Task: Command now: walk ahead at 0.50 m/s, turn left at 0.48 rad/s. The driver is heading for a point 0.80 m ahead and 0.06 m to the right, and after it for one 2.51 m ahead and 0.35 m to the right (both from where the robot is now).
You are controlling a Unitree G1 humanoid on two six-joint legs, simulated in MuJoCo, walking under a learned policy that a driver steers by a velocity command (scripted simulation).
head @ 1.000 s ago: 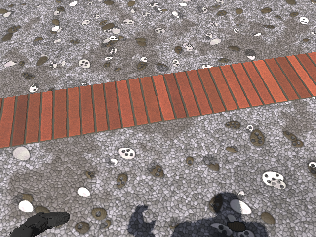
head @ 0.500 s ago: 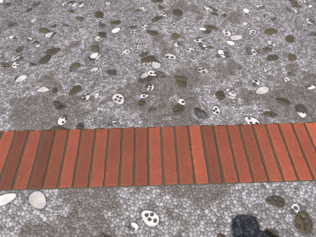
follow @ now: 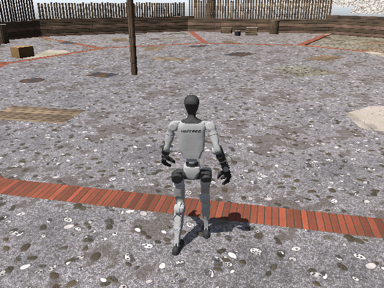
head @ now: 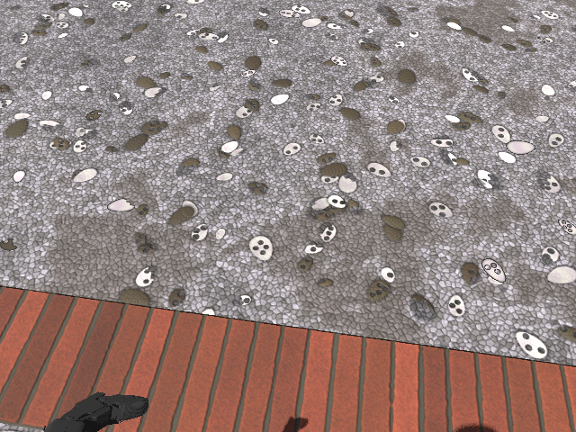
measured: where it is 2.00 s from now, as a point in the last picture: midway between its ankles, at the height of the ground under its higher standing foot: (306, 305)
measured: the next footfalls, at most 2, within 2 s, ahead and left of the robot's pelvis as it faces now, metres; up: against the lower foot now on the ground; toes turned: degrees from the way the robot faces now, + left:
left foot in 0.48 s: +0.42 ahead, +0.14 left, +0.00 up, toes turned +8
right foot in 0.98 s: +0.68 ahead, -0.10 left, +0.00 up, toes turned -7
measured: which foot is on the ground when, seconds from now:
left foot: down 0.00-0.02, up 0.04-0.46, down 0.48-0.98, up 1.00-1.00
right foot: down 0.00-0.52, up 0.54-0.96, down 0.98-1.00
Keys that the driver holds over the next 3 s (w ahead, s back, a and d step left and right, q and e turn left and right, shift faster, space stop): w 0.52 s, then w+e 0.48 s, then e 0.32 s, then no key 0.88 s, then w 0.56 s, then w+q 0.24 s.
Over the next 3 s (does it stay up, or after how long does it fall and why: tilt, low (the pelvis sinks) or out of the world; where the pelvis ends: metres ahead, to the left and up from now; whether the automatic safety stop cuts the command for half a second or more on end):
stays up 1.03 -0.23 -0.12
